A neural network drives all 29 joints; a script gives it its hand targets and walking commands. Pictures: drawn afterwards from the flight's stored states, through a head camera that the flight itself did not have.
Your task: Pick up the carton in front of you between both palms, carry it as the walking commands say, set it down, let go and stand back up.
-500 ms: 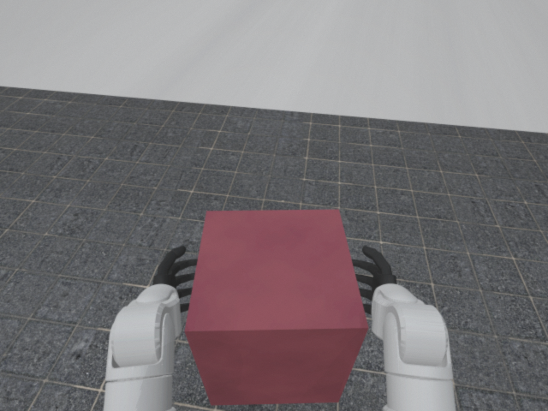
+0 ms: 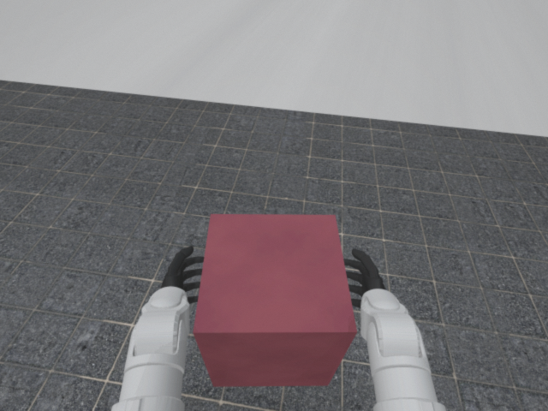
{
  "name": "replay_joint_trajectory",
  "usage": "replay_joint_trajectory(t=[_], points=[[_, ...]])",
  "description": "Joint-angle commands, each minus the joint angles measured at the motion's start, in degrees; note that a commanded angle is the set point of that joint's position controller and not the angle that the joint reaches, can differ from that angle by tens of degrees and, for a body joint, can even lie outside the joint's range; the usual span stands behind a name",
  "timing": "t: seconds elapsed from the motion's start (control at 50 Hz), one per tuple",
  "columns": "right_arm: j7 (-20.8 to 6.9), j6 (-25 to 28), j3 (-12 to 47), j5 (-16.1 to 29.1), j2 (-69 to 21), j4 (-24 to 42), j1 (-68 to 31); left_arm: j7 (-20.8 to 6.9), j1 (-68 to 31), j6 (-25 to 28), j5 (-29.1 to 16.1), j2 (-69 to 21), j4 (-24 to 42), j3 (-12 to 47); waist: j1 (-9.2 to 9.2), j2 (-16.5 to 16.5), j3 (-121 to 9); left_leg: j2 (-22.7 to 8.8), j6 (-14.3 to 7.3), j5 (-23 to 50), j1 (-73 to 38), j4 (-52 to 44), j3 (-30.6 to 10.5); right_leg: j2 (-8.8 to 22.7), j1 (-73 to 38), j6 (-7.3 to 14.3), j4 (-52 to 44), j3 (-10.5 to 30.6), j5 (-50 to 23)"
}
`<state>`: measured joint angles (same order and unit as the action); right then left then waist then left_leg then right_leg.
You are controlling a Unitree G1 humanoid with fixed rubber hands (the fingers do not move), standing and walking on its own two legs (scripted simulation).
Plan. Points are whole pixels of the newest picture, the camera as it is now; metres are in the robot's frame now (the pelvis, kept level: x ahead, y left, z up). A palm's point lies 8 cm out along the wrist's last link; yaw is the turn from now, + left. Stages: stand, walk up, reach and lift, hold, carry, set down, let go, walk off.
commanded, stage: carry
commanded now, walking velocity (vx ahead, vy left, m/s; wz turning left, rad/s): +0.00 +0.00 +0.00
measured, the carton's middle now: (272, 303) +0.32 +0.01 -0.06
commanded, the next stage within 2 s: hold in 0.80 s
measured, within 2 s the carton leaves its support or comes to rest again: neither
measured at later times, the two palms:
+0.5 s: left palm (159, 321) +0.24 +0.16 +0.04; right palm (374, 323) +0.24 -0.14 +0.04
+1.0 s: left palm (141, 340) +0.21 +0.18 +0.04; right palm (362, 329) +0.23 -0.12 +0.04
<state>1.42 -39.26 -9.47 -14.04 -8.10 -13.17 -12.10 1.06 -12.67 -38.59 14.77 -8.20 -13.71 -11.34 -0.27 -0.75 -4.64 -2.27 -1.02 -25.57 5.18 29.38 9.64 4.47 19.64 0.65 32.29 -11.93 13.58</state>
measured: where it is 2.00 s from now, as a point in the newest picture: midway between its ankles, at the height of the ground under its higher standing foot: outside the picture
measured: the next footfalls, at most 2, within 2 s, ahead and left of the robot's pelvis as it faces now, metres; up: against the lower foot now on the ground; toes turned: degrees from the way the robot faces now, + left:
none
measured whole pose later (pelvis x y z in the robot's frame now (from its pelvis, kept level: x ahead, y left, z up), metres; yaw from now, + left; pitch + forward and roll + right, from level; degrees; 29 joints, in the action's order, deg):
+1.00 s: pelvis -0.06 +0.00 +0.01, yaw +10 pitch -3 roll -1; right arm 1.9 -40.3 -9.7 -13.1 -7.6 -6.2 -8.6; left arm 0.7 -14.2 -38.5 14.3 -8.5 -13.1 -9.1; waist 2.0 -1.5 2.7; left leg 1.5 -3.0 -17.5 5.0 25.8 1.2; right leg 1.6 12.8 -0.6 21.7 1.2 3.6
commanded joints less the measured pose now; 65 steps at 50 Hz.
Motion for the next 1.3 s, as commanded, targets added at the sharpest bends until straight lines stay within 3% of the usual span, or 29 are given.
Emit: replay_joint_trajectory(t=[0.0, 0.14, 0.32, 0.78, 0.8, 0.82, 0.86, 0.88, 0.9, 0.94, 0.98, 1.0, 1.06, 1.08, 1.12, 1.16, 1.2, 1.24, 1.28], points=[[-12.3, 3.1, 30.9, 13.7, -53.1, 5.1, -26.8, -12.8, -27.3, 2.4, -14.8, -52.3, 5.8, 33.7, 0.15, -1.3, -14.4, -7.3, -0.3, 34.9, 1.4, -2.1, -4.2, 4.8, -11.3, 1.0, -0.7, 4.7, -21.3], [-12.1, -1.1, 32.6, 14.9, -51.3, 8.9, -23.8, -12.8, -23.3, -1.8, -16.1, -50.2, 8.7, 34.8, 0.32, -0.6, -13.4, -7.1, -0.8, 27.7, 3.5, -3.3, -5.1, 5.5, -10.1, 0.8, -2.4, 5.4, -18.5], [-12.6, -0.5, 31.7, 14.8, -52.2, 7.6, -26.6, -13.3, -25.6, -1.2, -15.2, -50.7, 6.6, 32.5, 0.16, -0.2, -10.3, -7.1, -1.1, 20.8, 7.3, -6.3, -6.5, 5.5, -8.9, 0.3, -4.2, 5.7, -12.3], [-12.6, -0.7, 32.5, 15.3, -52.2, 9.0, -26.9, -13.5, -26.1, -1.3, -15.8, -50.9, 7.9, 33.2, 0.17, 0.0, -12.2, -6.7, -1.6, 20.4, 7.6, -5.3, -6.5, 5.9, -9.2, 0.2, -4.7, 5.7, -14.3], [-12.4, -0.6, 30.4, 13.8, -51.8, 8.0, -20.9, -13.5, -21.7, -0.2, -14.5, -52.0, 3.6, 30.2, -0.61, -6.5, -3.3, 1.5, -1.8, 35.8, 16.6, -10.3, -19.7, -9.7, -27.2, 2.2, -4.0, 14.3, -21.7], [-12.0, 0.2, 30.4, 14.1, -50.2, 10.2, -21.2, -12.7, -22.1, 1.4, -13.4, -49.6, 3.8, 29.1, 0.16, -5.6, -6.5, 1.0, -1.8, 40.8, 17.1, -8.8, -19.3, -8.9, -30.7, 2.4, -4.8, 16.6, -25.1], [-11.5, 0.9, 29.9, 13.5, -49.1, 9.5, -21.1, -11.8, -20.5, 2.8, -13.0, -49.2, 3.5, 28.4, 0.24, -2.5, -6.3, 1.2, -1.2, 43.4, 15.3, -9.2, -19.9, -8.8, -30.8, 2.2, -6.7, 17.1, -26.2], [-11.6, 1.4, 30.6, 13.7, -48.7, 10.8, -21.9, -11.5, -19.4, 3.0, -11.8, -49.0, 5.0, 28.0, -0.79, -4.3, -8.1, 2.8, -0.7, 42.7, 10.3, -9.4, -19.5, -9.0, -28.8, 2.0, -7.0, 17.1, -26.2], [-12.1, 1.8, 33.1, 15.2, -50.2, 12.9, -22.9, -11.0, -18.2, 3.3, -11.3, -48.3, 5.6, 28.0, -1.57, -2.2, -9.5, 4.0, -0.8, 47.0, 3.2, -9.0, -19.0, -10.0, -24.9, 0.4, -7.7, 17.0, -29.0], [-13.3, 2.2, 35.7, 16.6, -49.3, 14.2, -27.9, -10.4, -17.4, 4.1, -9.7, -49.0, 2.6, 26.8, -3.09, -2.5, -13.6, 4.8, -0.9, 42.8, -4.0, -9.8, -17.8, -10.1, -23.2, -1.9, -8.6, 17.1, -28.4], [-13.5, 2.6, 36.3, 17.0, -50.2, 12.2, -27.2, -10.9, -19.8, 4.3, -10.7, -50.5, 3.3, 28.8, -3.23, -1.9, -14.1, 4.8, -0.4, 39.4, -3.0, -10.3, -17.4, -10.6, -24.0, -1.4, -9.4, 16.4, -24.0], [-13.5, 2.8, 35.4, 16.1, -50.1, 10.9, -26.5, -11.3, -22.1, 4.1, -11.5, -51.3, 3.4, 29.9, -1.98, -2.6, -12.8, 4.6, -0.1, 32.9, -0.9, -11.3, -17.3, -10.5, -24.4, -1.0, -9.7, 16.3, -19.4], [-12.5, 2.6, 30.6, 12.0, -51.0, 7.1, -20.4, -13.5, -29.1, 3.5, -16.9, -52.6, 7.2, 36.4, 4.01, -1.5, -10.7, 3.7, 1.2, 32.0, -0.5, -11.3, -17.5, -11.8, -22.8, 0.1, -10.1, 15.3, -15.9], [-12.4, 2.4, 29.0, 10.9, -51.2, 5.4, -19.1, -14.1, -30.1, 3.3, -17.5, -52.0, 6.7, 37.0, 5.32, -2.0, -10.0, 3.7, 1.6, 32.7, -1.2, -11.1, -17.5, -12.0, -22.0, 0.3, -10.3, 15.0, -15.5], [-12.4, 2.3, 25.8, 9.1, -50.9, 2.1, -19.8, -15.3, -32.3, 2.9, -16.9, -51.6, 4.0, 35.8, 6.48, -2.9, -6.6, 3.7, 1.7, 23.3, 4.6, -12.8, -16.9, -12.0, -23.6, 0.7, -10.0, 14.5, -11.6], [-12.7, 2.1, 23.2, 8.0, -50.8, -1.5, -22.9, -15.9, -32.9, 2.6, -14.1, -50.0, -1.4, 31.1, 5.71, -2.9, -0.1, 4.1, 0.8, 11.7, 13.1, -14.6, -16.2, -11.1, -25.1, 0.8, -9.7, 14.3, -7.0], [-13.5, 2.1, 24.2, 9.1, -52.7, -2.4, -28.4, -16.0, -31.9, 2.7, -12.3, -50.5, -5.6, 27.5, 3.19, -2.7, 2.2, 4.8, -0.4, 5.9, 16.4, -15.2, -15.5, -10.5, -26.2, 0.1, -9.4, 14.4, -4.2], [-14.4, 2.1, 27.6, 12.1, -56.0, -1.2, -31.7, -16.3, -31.9, 3.0, -12.7, -53.2, -5.9, 27.5, 0.25, -1.8, -0.9, 5.3, -1.1, 6.1, 17.5, -14.7, -15.4, -9.8, -29.6, -0.6, -9.4, 14.9, -4.5], [-15.4, 1.9, 30.7, 14.4, -58.9, 0.4, -33.4, -16.7, -32.0, 3.4, -13.0, -55.3, -5.5, 27.5, -1.56, -0.6, -5.5, 5.9, -1.7, 7.3, 17.9, -14.4, -15.5, -9.4, -33.0, -1.4, -9.7, 15.7, -5.5]])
